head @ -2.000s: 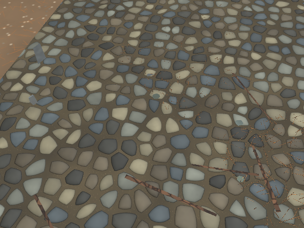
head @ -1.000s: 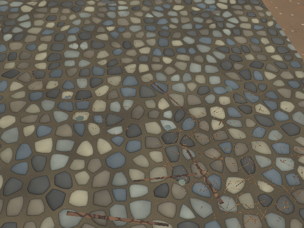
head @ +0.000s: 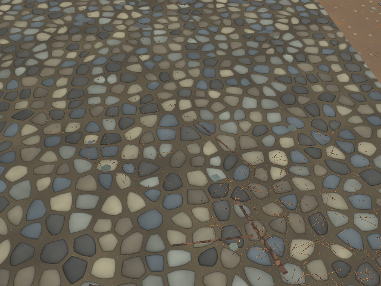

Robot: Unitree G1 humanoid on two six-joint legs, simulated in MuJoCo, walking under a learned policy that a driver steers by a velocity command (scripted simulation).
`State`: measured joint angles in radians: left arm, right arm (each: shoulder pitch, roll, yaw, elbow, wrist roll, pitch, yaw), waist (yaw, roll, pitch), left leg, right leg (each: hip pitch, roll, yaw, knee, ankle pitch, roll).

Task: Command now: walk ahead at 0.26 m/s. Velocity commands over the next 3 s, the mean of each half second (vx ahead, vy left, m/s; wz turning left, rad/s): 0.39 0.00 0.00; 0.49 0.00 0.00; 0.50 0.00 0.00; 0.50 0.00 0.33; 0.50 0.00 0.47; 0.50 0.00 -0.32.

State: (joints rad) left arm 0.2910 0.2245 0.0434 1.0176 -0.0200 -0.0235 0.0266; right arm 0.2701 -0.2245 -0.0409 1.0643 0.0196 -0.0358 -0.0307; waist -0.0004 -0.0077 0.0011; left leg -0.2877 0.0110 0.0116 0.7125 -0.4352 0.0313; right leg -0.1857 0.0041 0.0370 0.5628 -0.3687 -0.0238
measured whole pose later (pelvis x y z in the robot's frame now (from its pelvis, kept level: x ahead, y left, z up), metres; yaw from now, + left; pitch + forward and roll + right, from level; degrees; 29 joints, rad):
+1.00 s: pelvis +0.50 +0.00 +0.01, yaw +0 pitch +2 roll -3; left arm 0.37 0.25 0.05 1.02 -0.02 -0.08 0.00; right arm 0.03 -0.24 -0.04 0.83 0.02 -0.09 0.02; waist 0.08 0.04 0.01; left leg -0.62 0.10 -0.01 0.55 0.05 0.02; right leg 0.05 0.06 -0.05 0.21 -0.30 -0.03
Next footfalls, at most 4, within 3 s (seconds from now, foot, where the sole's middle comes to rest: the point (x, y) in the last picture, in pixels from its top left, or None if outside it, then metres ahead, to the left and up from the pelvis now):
0.54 right None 0.42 -0.11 -0.77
1.08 left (163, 237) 0.73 0.13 -0.77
1.62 right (222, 174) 1.03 -0.12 -0.77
2.16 left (160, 133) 1.29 0.17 -0.77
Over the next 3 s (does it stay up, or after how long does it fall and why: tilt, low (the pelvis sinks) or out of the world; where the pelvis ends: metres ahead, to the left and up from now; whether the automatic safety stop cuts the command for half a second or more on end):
stays up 1.62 0.16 0.02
